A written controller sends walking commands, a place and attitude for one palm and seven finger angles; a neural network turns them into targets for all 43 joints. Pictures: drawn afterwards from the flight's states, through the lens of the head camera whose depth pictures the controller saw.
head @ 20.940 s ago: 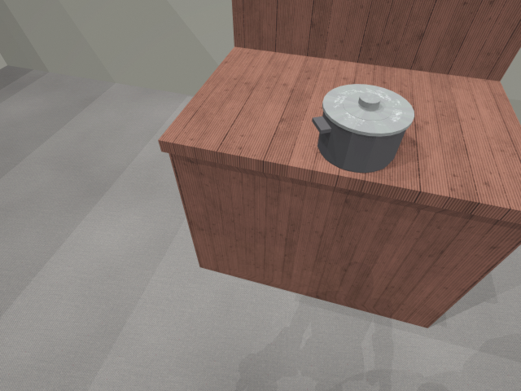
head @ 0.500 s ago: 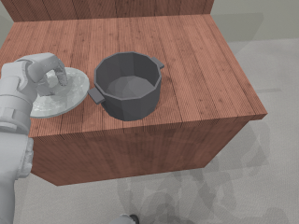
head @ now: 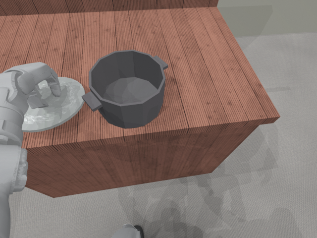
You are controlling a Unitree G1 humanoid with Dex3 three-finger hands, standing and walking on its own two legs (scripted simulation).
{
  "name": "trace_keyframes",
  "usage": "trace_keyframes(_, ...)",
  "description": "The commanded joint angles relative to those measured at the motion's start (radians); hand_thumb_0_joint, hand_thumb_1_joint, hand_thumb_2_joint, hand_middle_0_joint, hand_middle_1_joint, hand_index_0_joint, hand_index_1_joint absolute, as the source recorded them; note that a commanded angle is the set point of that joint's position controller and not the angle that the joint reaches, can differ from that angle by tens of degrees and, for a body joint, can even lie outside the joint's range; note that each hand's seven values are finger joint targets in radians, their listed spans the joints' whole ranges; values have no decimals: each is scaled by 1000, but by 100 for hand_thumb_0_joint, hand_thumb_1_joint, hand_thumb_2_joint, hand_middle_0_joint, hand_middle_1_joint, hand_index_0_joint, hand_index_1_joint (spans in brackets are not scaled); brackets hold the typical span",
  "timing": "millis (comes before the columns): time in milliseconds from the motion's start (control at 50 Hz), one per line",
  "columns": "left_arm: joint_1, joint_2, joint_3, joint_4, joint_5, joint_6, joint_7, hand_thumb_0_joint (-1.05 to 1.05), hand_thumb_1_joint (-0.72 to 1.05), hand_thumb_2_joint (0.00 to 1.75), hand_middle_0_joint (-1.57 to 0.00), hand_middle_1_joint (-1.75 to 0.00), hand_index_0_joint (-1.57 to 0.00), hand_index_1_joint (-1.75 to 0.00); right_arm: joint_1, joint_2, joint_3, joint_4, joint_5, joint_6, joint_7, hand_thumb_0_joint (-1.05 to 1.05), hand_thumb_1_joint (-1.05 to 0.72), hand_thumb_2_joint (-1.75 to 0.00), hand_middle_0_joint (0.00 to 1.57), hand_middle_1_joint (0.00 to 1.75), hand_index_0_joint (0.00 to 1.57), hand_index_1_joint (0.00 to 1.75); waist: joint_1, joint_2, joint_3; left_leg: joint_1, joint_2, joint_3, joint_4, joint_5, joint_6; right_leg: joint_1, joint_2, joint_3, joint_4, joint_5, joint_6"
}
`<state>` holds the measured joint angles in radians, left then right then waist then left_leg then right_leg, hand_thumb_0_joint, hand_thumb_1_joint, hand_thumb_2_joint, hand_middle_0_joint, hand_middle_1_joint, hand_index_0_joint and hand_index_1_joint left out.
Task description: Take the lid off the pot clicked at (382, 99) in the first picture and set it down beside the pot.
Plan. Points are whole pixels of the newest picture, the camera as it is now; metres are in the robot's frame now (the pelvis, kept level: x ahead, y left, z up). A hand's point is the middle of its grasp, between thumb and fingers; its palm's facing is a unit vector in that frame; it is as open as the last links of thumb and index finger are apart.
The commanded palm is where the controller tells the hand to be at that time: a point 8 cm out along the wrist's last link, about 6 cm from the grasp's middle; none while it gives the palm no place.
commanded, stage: lower the lid onto the table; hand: left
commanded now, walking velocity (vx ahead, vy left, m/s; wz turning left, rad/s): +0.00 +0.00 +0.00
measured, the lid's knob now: (43, 96) +0.48 +0.29 +0.03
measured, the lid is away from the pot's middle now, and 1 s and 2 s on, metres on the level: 0.23 0.23 0.23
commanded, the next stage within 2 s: open the fingers wide in 0.16 s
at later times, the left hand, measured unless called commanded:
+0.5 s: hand (44, 105) +0.45 +0.28 +0.04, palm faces -0.41 -0.09 -0.91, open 6.8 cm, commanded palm +0.47 +0.28 +0.12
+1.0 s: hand (40, 101) +0.45 +0.28 +0.06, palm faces -0.43 -0.11 -0.90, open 8.9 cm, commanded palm +0.47 +0.28 +0.12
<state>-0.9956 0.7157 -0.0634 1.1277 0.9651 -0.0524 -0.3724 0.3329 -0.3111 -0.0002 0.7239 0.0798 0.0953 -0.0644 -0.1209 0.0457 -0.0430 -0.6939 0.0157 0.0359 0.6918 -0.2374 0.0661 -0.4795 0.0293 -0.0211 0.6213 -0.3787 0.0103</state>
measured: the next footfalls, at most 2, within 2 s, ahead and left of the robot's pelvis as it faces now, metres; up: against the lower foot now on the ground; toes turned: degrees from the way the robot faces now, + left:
none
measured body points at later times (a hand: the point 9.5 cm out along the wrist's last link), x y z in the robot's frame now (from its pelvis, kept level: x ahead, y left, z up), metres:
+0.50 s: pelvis -0.01 +0.00 -0.01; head +0.08 +0.00 +0.44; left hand +0.46 +0.28 +0.09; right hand +0.02 -0.28 -0.13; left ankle +0.05 +0.08 -0.72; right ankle -0.05 -0.14 -0.72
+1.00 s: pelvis -0.01 -0.01 -0.01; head +0.07 +0.00 +0.43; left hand +0.47 +0.28 +0.11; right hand +0.01 -0.30 -0.13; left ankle +0.05 +0.08 -0.72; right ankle -0.05 -0.14 -0.72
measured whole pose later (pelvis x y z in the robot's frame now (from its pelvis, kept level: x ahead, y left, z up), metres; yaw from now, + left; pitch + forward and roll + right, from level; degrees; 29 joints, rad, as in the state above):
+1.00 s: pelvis -0.01 -0.01 -0.01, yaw +0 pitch +14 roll -3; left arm -0.93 0.70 -0.06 1.08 0.97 -0.04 -0.29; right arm 0.32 -0.31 0.00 0.71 0.08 0.16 -0.06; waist -0.12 0.05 -0.07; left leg -0.75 0.03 0.03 0.77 -0.26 0.06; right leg -0.54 0.04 -0.03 0.71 -0.41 0.00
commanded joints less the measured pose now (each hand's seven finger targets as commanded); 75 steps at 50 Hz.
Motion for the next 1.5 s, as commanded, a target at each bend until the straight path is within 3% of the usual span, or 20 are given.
trace_keyframes(0, -570, 298, 39, -252, -1, -2, 59, 0, 63, 101, -78, -107, -91, -112, 117, -186, -70, -51, -3, -8, -7, 0, -90, -90, 20, 30, 20, 30, -20, 136, -500, 673, -9, -79, 6, 368, 21, -208, 54, -37, -74, 290, -50)
trace_keyframes(120, -523, 345, 87, -183, 4, 2, 80, 0, 63, 101, -78, -107, -91, -112, 129, -190, -69, -49, -4, 1, -5, 0, -90, -90, 20, 30, 20, 30, -19, 90, -475, 625, -9, -85, 13, 314, 19, -226, 55, -40, -61, 250, -50)
trace_keyframes(160, -566, 343, 85, -265, 8, -6, 84, 0, 63, 101, -78, -107, -91, -112, 124, -187, -71, -55, -9, 0, -5, 0, -90, -90, 20, 30, 20, 30, -13, 155, -541, 679, -6, -84, 22, 369, 18, -224, 53, -36, -53, 272, -52)
trace_keyframes(220, -517, 322, 70, -181, 14, 1, 94, 0, 63, 101, -78, -107, -91, -112, 127, -187, -68, -49, -6, 6, -5, 0, -90, -90, 20, 30, 20, 30, -25, 105, -478, 612, -9, -81, 29, 306, 16, -246, 56, -38, -48, 245, -50)
trace_keyframes(240, -344, 247, 64, -215, -6, -13, 84, 0, 63, 101, -78, -107, -91, -112, 111, -166, -73, -90, -7, 5, 10, 0, -90, -90, 20, 30, 20, 30, 18, 118, -525, 647, -13, -82, 29, 402, 15, -207, 56, -44, -45, 273, -59)
trace_keyframes(280, -353, 312, 130, -374, 14, -73, 119, 0, 60, 97, -75, -107, -87, -112, 91, -168, -80, -94, -23, 33, 11, 0, -90, -90, 20, 30, 20, 30, 16, 126, -560, 674, -1, -83, 46, 451, 13, -217, 59, -33, -40, 284, -58)
trace_keyframes(300, -351, 280, 107, -347, 10, -70, 132, 0, 59, 95, -74, -106, -86, -112, 88, -165, -80, -88, -21, 42, 13, 0, -90, -90, 20, 30, 20, 30, 4, 110, -516, 647, -1, -80, 41, 409, 13, -233, 60, -39, -41, 267, -55)
trace_keyframes(360, -399, 348, 155, -337, 3, -49, 180, 0, 55, 91, -70, -106, -81, -111, 82, -176, -77, -85, -14, 56, 19, 0, -90, -90, 20, 30, 20, 30, 9, 115, -486, 622, -2, -87, 20, 333, 11, -234, 58, -39, -39, 231, -60)
trace_keyframes(460, -463, 306, 110, -346, 14, -3, 236, 0, 47, 86, -65, -104, -74, -108, 69, -173, -71, -79, -8, 46, 21, 0, -90, -90, 20, 30, 20, 30, -2, 142, -506, 636, -1, -97, 5, 242, 6, -241, 57, -41, -39, 180, -61)
trace_keyframes(560, -486, 279, 72, -311, -1, 29, 213, 0, 38, 84, -60, -100, -68, -103, 70, -175, -65, -74, -5, 31, 9, 0, -90, -90, 20, 30, 20, 30, -13, 120, -514, 619, -11, -85, 11, 210, 12, -211, 53, -32, -45, 192, -55)
trace_keyframes(620, -484, 264, 46, -244, 3, 44, 191, 0, 32, 83, -57, -97, -64, -100, 73, -176, -60, -63, 0, 26, 0, 0, -90, -90, 20, 30, 20, 30, -24, 85, -438, 554, -13, -82, 7, 149, 15, -228, 52, -33, -51, 160, -52)
trace_keyframes(700, -465, 338, 93, -251, 6, 27, 165, 0, 25, 81, -54, -94, -59, -96, 74, -178, -55, -71, 1, 19, -11, 0, -90, -90, 20, 30, 20, 30, -14, 86, -458, 525, -22, -66, 24, 182, 19, -182, 48, -22, -41, 215, -50)
trace_keyframes(780, -383, 247, 37, -189, 8, 25, 142, 0, 19, 78, -50, -91, -54, -93, 74, -173, -58, -69, 0, 27, -6, 0, -90, -90, 20, 30, 20, 30, -16, 81, -405, 514, -19, -64, 35, 208, 14, -230, 54, -31, -32, 211, -53)
trace_keyframes(820, -357, 254, 44, -155, 4, 28, 133, 0, 15, 77, -48, -90, -51, -91, 76, -177, -61, -70, 0, 35, 1, 0, -90, -90, 20, 30, 20, 30, -15, 51, -378, 481, -19, -62, 34, 185, 14, -236, 55, -30, -33, 196, -52)
trace_keyframes(880, -410, 260, 43, -245, 2, 15, 122, 0, 10, 76, -45, -87, -48, -88, 76, -175, -65, -77, -2, 46, 3, 0, -90, -90, 20, 30, 20, 30, -10, 87, -458, 539, -19, -65, 44, 239, 14, -224, 55, -27, -23, 224, -54)
trace_keyframes(1040, -366, 307, 94, -248, -2, -2, 138, 0, -4, 71, -37, -82, -37, -82, 69, -174, -61, -89, 1, 58, 5, 0, -90, -90, 20, 30, 20, 30, 8, 87, -445, 516, -22, -59, 41, 258, 16, -204, 57, -30, -18, 236, -58)
trace_keyframes(1120, -375, 325, 100, -222, 7, 12, 148, 0, -5, 72, -38, -81, -38, -81, 75, -176, -65, -85, 1, 67, 8, 0, -90, -90, 20, 30, 20, 30, -6, 54, -434, 495, -20, -63, 35, 202, 17, -209, 56, -26, -27, 202, -51)
trace_keyframes(1260, -380, 301, 86, -292, -2, -10, 131, 0, -5, 73, -38, -80, -38, -80, 68, -169, -67, -91, -2, 64, 6, 0, -90, -90, 20, 30, 20, 30, -2, 118, -487, 586, -13, -70, 44, 284, 15, -223, 59, -30, -22, 226, -54)
trace_keyframes(1340, -331, 271, 75, -207, -12, -2, 133, 0, -5, 73, -38, -80, -38, -80, 65, -174, -62, -89, 2, 70, 8, 0, -90, -90, 20, 30, 20, 30, -4, 49, -381, 506, -16, -66, 29, 213, 16, -244, 58, -36, -30, 187, -55)
trace_keyframes(1480, -415, 296, 91, -356, -3, -14, 147, 0, -5, 73, -38, -79, -38, -79, 62, -164, -69, -100, -4, 66, 5, 0, -90, -90, 20, 30, 20, 30, 3, 160, -523, 658, -5, -93, 44, 337, 8, -248, 60, -36, -19, 215, -59)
